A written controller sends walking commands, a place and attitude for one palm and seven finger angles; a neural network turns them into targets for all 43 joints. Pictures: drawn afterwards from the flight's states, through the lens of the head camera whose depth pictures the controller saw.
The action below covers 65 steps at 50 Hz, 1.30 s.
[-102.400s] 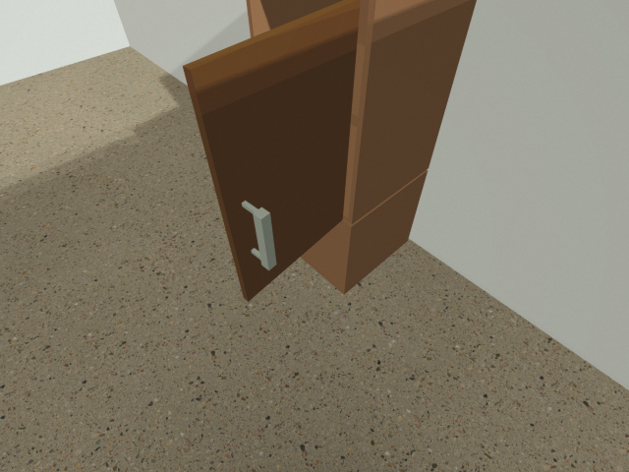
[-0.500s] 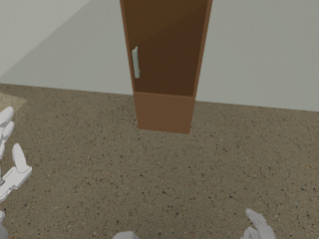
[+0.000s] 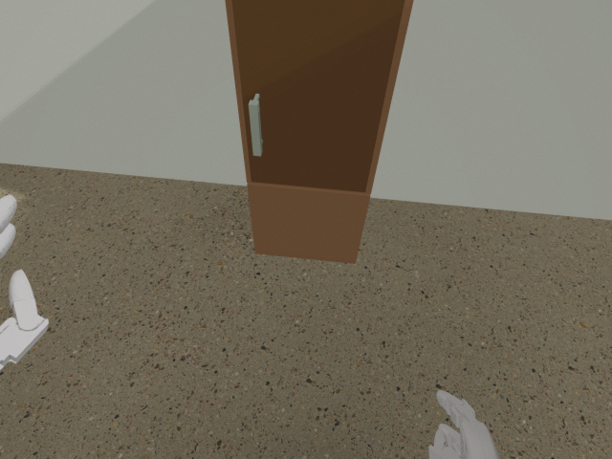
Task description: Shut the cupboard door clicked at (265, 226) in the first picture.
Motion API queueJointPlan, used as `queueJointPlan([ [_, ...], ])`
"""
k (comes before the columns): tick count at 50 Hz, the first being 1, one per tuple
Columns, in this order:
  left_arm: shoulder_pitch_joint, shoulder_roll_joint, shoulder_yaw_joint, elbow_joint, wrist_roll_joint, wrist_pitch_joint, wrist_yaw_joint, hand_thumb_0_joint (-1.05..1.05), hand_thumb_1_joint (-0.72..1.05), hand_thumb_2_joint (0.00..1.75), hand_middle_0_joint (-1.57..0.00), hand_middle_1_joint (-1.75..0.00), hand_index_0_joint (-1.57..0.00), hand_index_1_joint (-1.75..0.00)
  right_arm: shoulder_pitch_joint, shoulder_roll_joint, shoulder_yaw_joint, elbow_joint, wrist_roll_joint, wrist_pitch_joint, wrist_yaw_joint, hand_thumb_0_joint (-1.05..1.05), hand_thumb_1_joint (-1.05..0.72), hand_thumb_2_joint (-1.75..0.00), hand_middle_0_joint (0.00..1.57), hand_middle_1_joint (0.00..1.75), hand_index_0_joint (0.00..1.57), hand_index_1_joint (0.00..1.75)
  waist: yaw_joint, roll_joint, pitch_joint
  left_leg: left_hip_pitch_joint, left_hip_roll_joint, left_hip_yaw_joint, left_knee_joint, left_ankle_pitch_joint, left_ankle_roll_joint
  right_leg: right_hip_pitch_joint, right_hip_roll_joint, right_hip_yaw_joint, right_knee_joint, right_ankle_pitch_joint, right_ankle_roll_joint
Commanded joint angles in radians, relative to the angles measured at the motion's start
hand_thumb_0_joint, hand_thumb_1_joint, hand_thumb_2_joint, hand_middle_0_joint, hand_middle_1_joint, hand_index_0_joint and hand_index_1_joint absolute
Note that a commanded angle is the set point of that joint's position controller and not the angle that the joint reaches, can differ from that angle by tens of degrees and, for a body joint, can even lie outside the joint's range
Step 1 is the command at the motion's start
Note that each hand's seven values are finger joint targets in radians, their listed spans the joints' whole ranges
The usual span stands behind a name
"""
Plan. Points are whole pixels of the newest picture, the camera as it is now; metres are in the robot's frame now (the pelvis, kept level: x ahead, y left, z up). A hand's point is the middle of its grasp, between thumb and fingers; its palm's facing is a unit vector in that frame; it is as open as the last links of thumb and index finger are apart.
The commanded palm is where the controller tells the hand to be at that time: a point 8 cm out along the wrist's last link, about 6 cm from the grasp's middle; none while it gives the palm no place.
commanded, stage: stop stepping back and stand still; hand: left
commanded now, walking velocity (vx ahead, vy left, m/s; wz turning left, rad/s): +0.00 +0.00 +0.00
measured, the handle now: (257, 125) +0.95 +0.19 -0.11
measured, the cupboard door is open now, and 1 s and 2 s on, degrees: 0 0 0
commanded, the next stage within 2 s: let the arm hang, fingers relaxed in 0.62 s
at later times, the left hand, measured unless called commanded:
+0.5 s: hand (9, 336) +0.19 +0.28 +0.16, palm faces +0.43 -0.79 -0.44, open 7.4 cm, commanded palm +0.13 +0.32 +0.18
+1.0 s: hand out of the picture +0.06 +0.20 -0.15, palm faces -0.08 -0.98 -0.20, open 7.4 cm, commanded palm none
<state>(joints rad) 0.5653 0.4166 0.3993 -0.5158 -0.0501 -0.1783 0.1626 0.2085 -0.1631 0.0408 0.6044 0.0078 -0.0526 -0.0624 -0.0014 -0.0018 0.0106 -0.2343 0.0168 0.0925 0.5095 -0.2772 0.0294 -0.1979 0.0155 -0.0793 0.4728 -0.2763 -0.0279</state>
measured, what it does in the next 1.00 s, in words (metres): stands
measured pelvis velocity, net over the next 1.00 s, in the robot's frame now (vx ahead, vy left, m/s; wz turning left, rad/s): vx -0.03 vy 0.02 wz -0.01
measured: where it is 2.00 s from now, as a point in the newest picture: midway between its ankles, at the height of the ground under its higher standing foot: outside the picture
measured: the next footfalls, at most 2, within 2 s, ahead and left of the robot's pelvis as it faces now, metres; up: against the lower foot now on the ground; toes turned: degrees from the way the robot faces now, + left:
none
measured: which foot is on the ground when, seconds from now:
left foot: down 0.00-1.00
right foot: down 0.00-1.00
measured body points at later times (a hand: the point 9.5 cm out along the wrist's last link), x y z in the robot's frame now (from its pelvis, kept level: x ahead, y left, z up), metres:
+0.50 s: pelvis -0.01 +0.02 +0.00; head -0.01 +0.03 +0.45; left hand +0.16 +0.32 +0.19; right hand +0.14 -0.22 -0.08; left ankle +0.00 +0.09 -0.74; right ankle -0.02 -0.10 -0.74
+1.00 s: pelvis -0.03 +0.02 +0.00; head +0.00 +0.02 +0.44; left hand +0.07 +0.25 -0.14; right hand +0.07 -0.25 -0.13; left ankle +0.00 +0.09 -0.74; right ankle -0.02 -0.10 -0.74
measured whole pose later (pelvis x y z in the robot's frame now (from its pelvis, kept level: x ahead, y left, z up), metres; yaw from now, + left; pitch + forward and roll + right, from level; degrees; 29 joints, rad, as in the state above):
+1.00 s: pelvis -0.03 +0.02 +0.00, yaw +0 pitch +0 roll +0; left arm 0.27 0.21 -0.03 0.73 0.02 0.06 -0.01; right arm 0.18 -0.29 0.02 0.86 -0.03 0.00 0.01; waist -0.03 -0.01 0.07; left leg -0.28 -0.03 0.12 0.52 -0.24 0.07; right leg -0.28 -0.03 -0.05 0.56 -0.27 0.00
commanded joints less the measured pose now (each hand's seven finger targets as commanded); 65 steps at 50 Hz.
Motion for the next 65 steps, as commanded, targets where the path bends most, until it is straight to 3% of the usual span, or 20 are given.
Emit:
queueJointPlan([
  [1, -0.014, 0.17, 0.154, -0.149, -0.01, -0.054, 0.027, 0.0, 0.9, 0.9, -0.2, -0.3, -0.2, -0.3, -0.067, -0.148, -0.062, -0.145, 0.005, -0.046, -0.017, 0.0, -0.9, -0.9, 0.2, 0.3, 0.2, 0.3, -0.005, 0.067, -0.112, -0.033, 0.11, -0.121, -0.109, 0.258, -0.019, 0.107, -0.082, 0.117, -0.04, 0.325, 0.016],
  [6, -0.045, 0.143, 0.118, -0.108, -0.007, -0.043, 0.021, 0.0, 0.9, 0.9, -0.2, -0.3, -0.2, -0.3, -0.067, -0.154, -0.062, -0.143, 0.007, -0.044, -0.018, 0.0, -0.9, -0.9, 0.2, 0.3, 0.2, 0.3, -0.004, 0.054, -0.087, -0.045, 0.113, -0.122, -0.137, 0.206, -0.016, 0.093, -0.074, 0.111, -0.06, 0.283, 0.024],
  [9, -0.078, 0.136, 0.096, -0.139, -0.001, -0.041, 0.021, 0.0, 0.9, 0.9, -0.2, -0.3, -0.2, -0.3, -0.074, -0.159, -0.064, -0.15, 0.007, -0.048, -0.019, 0.0, -0.9, -0.9, 0.2, 0.3, 0.2, 0.3, -0.002, 0.081, -0.085, -0.047, 0.11, -0.122, -0.155, 0.158, -0.013, 0.085, -0.067, 0.105, -0.065, 0.242, 0.028],
  [15, -0.084, 0.18, 0.135, -0.211, 0.002, -0.05, 0.03, 0.0, 0.9, 0.9, -0.2, -0.3, -0.2, -0.3, -0.082, -0.161, -0.067, -0.157, 0.003, -0.06, -0.023, 0.0, -0.9, -0.9, 0.2, 0.3, 0.2, 0.3, 0.003, 0.11, -0.114, -0.041, 0.1, -0.128, -0.157, 0.15, -0.016, 0.099, -0.069, 0.103, -0.064, 0.232, 0.025],
  [17, -0.069, 0.161, 0.126, -0.206, 0.003, -0.054, 0.031, 0.0, 0.9, 0.9, -0.2, -0.3, -0.2, -0.3, -0.077, -0.157, -0.065, -0.159, 0.002, -0.06, -0.022, 0.0, -0.9, -0.9, 0.2, 0.3, 0.2, 0.3, 0.003, 0.129, -0.099, -0.061, 0.102, -0.132, -0.171, 0.127, -0.017, 0.101, -0.064, 0.095, -0.062, 0.208, 0.025],
  [20, -0.034, 0.168, 0.147, -0.176, -0.001, -0.053, 0.032, 0.0, 0.9, 0.9, -0.2, -0.3, -0.2, -0.3, -0.074, -0.159, -0.07, -0.157, 0.002, -0.06, -0.022, 0.0, -0.9, -0.9, 0.2, 0.3, 0.2, 0.3, 0.004, 0.106, -0.102, -0.069, 0.101, -0.13, -0.17, 0.1, -0.018, 0.105, -0.065, 0.101, -0.076, 0.199, 0.024],
  [29, -0.07, 0.118, 0.09, -0.11, 0.003, -0.04, 0.023, 0.0, 0.9, 0.9, -0.2, -0.3, -0.2, -0.3, -0.07, -0.162, -0.069, -0.149, 0.007, -0.06, -0.019, 0.0, -0.9, -0.9, 0.2, 0.3, 0.2, 0.3, 0.001, 0.059, -0.065, -0.082, 0.1, -0.127, -0.19, 0.0, -0.014, 0.066, -0.06, 0.113, -0.106, 0.139, 0.029],
  [35, -0.11, 0.155, 0.111, -0.151, 0.01, -0.041, 0.03, 0.0, 0.9, 0.9, -0.2, -0.3, -0.2, -0.3, -0.076, -0.163, -0.067, -0.146, 0.001, -0.068, -0.024, 0.0, -0.9, -0.9, 0.2, 0.3, 0.2, 0.3, 0.005, 0.072, -0.09, -0.068, 0.09, -0.13, -0.181, 0.023, -0.013, 0.081, -0.065, 0.114, -0.108, 0.153, 0.026],
  [36, -0.114, -0.023, -0.313, 0.638, 0.071, 0.085, -0.117, 0.0, 0.9, 0.9, -0.2, -0.3, -0.2, -0.3, -0.137, -0.336, -0.107, 0.07, 0.004, -0.129, 0.071, 0.0, -0.9, -0.9, 0.2, 0.3, 0.2, 0.3, -0.029, 0.047, 0.018, -0.091, 0.102, -0.125, -0.001, 0.285, -0.006, -0.066, -0.137, 0.055, 0.023, 0.307, 0.006],
  [37, -0.128, -0.027, -0.285, 0.662, 0.066, 0.164, -0.141, 0.0, 0.9, 0.9, -0.2, -0.3, -0.2, -0.3, -0.037, -0.3, -0.111, 0.082, -0.001, -0.069, 0.076, 0.0, -0.9, -0.9, 0.2, 0.3, 0.2, 0.3, -0.026, 0.073, -0.065, -0.004, 0.1, -0.095, -0.022, 0.327, -0.022, -0.084, -0.128, 0.121, -0.013, 0.254, -0.006],
  [39, -0.17, -0.042, -0.297, 0.68, 0.063, 0.183, -0.151, 0.0, 0.9, 0.9, -0.2, -0.3, -0.2, -0.3, -0.027, -0.287, -0.1, 0.077, -0.01, -0.039, 0.073, 0.0, -0.9, -0.9, 0.2, 0.3, 0.2, 0.3, -0.018, 0.079, -0.061, -0.052, 0.125, -0.129, -0.055, 0.256, 0.011, -0.104, -0.095, 0.081, 0.034, 0.095, 0.0],
  [41, -0.223, -0.017, -0.307, 0.778, 0.072, 0.176, -0.157, 0.0, 0.9, 0.9, -0.2, -0.3, -0.2, -0.3, -0.038, -0.305, -0.09, 0.084, -0.016, -0.018, 0.07, 0.0, -0.9, -0.9, 0.2, 0.3, 0.2, 0.3, -0.009, -0.018, -0.053, -0.075, 0.138, -0.176, -0.085, 0.281, 0.033, -0.065, -0.074, 0.077, 0.059, 0.072, -0.001],
  [43, -0.252, 0.007, -0.317, 0.887, 0.074, 0.173, -0.157, 0.0, 0.9, 0.9, -0.2, -0.3, -0.2, -0.3, -0.054, -0.315, -0.084, 0.096, -0.021, -0.004, 0.068, 0.0, -0.9, -0.9, 0.2, 0.3, 0.2, 0.3, 0.002, -0.134, -0.077, -0.06, 0.127, -0.188, -0.083, 0.274, 0.036, -0.025, -0.091, 0.105, 0.032, 0.121, -0.01],
  [44, -0.268, 0.014, -0.32, 0.95, 0.076, 0.173, -0.155, 0.0, 0.9, 0.9, -0.2, -0.3, -0.2, -0.3, -0.054, -0.314, -0.084, 0.113, -0.023, 0.004, 0.068, 0.0, -0.9, -0.9, 0.2, 0.3, 0.2, 0.3, 0.002, -0.16, -0.079, -0.045, 0.114, -0.18, -0.077, 0.266, 0.032, -0.023, -0.105, 0.122, 0.022, 0.142, -0.015],
  [46, -0.284, 0.006, -0.338, 1.064, 0.073, 0.175, -0.15, 0.0, 0.9, 0.9, -0.2, -0.3, -0.2, -0.3, -0.041, -0.289, -0.074, 0.146, -0.028, 0.018, 0.068, 0.0, -0.9, -0.9, 0.2, 0.3, 0.2, 0.3, -0.003, -0.131, -0.104, -0.014, 0.092, -0.163, -0.075, 0.257, 0.023, -0.005, -0.124, 0.145, 0.007, 0.157, -0.024],
  [49, -0.299, -0.014, -0.357, 1.203, 0.07, 0.178, -0.145, 0.0, 0.9, 0.9, -0.2, -0.3, -0.2, -0.3, -0.042, -0.255, -0.061, 0.205, -0.031, 0.033, 0.065, 0.0, -0.9, -0.9, 0.2, 0.3, 0.2, 0.3, -0.002, 0.004, -0.097, 0.015, 0.084, -0.152, -0.117, 0.184, 0.016, 0.001, -0.121, 0.157, -0.027, 0.109, -0.018],
  [54, -0.288, -0.035, -0.353, 1.38, 0.067, 0.171, -0.145, 0.0, 0.9, 0.9, -0.2, -0.3, -0.2, -0.3, -0.026, -0.228, -0.065, 0.295, -0.03, 0.046, 0.054, 0.0, -0.9, -0.9, 0.2, 0.3, 0.2, 0.3, 0.0, 0.156, -0.033, -0.009, 0.082, -0.156, -0.181, -0.003, 0.013, 0.011, -0.118, 0.151, -0.102, 0.03, -0.029],
  [57, -0.293, -0.023, -0.355, 1.452, 0.066, 0.165, -0.147, 0.0, 0.9, 0.9, -0.2, -0.3, -0.2, -0.3, -0.006, -0.234, -0.07, 0.341, -0.025, 0.047, 0.049, 0.0, -0.9, -0.9, 0.2, 0.3, 0.2, 0.3, 0.0, 0.147, -0.021, -0.002, 0.089, -0.158, -0.187, -0.003, 0.013, 0.028, -0.122, 0.15, -0.131, 0.052, -0.034],
  [61, -0.307, -0.026, -0.362, 1.527, 0.064, 0.158, -0.148, 0.0, 0.9, 0.9, -0.2, -0.3, -0.2, -0.3, 0.022, -0.24, -0.076, 0.386, -0.021, 0.045, 0.042, 0.0, -0.9, -0.9, 0.2, 0.3, 0.2, 0.3, -0.008, 0.044, 0.013, 0.032, 0.097, -0.155, -0.194, 0.024, 0.013, 0.003, -0.129, 0.157, -0.169, 0.048, -0.036],
  [65, -0.31, -0.021, -0.364, 1.571, 0.064, 0.156, -0.146, 0.0, 0.9, 0.9, -0.2, -0.3, -0.2, -0.3, 0.031, -0.25, -0.077, 0.421, -0.019, 0.044, 0.04, 0.0, -0.9, -0.9, 0.2, 0.3, 0.2, 0.3, -0.006, 0.005, 0.026, 0.056, 0.106, -0.151, -0.21, 0.042, 0.017, -0.002, -0.129, 0.152, -0.182, 0.049, -0.031],
])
